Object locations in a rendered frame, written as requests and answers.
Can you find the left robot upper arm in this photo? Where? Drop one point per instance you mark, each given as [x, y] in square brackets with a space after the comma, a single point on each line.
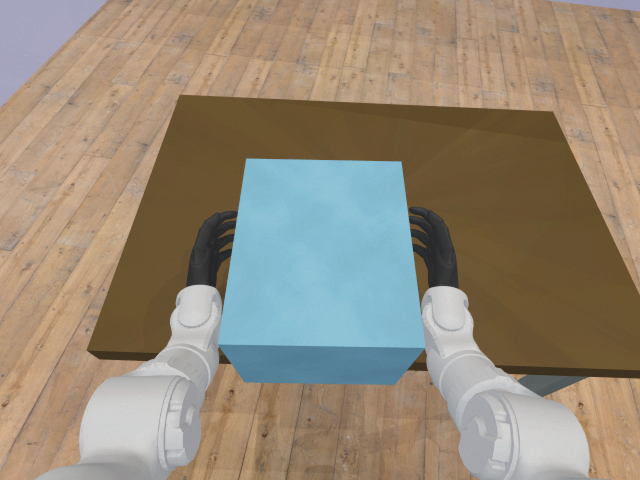
[137, 428]

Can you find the robot left forearm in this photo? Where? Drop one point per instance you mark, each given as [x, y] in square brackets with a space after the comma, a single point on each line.
[192, 351]

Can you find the carton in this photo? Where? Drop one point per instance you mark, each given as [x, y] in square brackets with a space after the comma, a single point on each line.
[322, 285]

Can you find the robot right forearm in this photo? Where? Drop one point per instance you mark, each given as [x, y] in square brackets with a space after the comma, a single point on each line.
[458, 368]

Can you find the right robot upper arm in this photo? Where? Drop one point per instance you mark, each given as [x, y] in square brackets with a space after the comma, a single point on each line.
[509, 436]

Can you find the table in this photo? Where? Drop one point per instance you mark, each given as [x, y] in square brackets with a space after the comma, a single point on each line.
[547, 288]

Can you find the right robot hand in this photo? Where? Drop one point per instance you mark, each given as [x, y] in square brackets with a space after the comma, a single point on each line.
[439, 254]

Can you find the left robot hand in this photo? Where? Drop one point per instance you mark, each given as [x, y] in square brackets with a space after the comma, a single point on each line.
[205, 258]

